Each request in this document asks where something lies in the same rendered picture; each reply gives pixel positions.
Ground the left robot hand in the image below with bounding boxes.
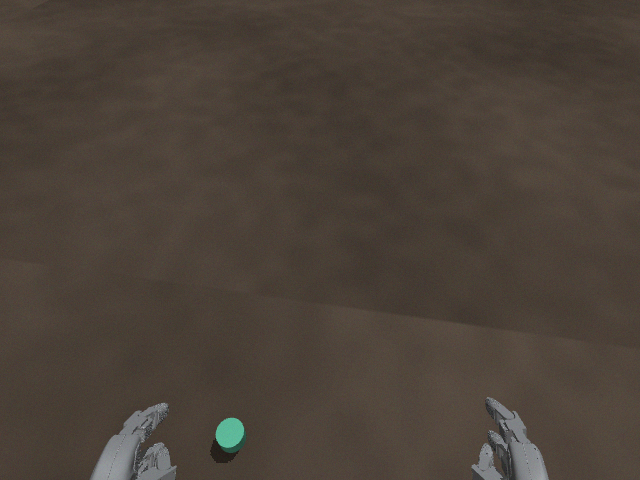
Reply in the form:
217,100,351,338
89,403,177,480

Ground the tin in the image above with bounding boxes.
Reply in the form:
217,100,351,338
216,418,246,453

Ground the right robot hand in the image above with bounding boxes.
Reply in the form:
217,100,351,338
472,397,549,480

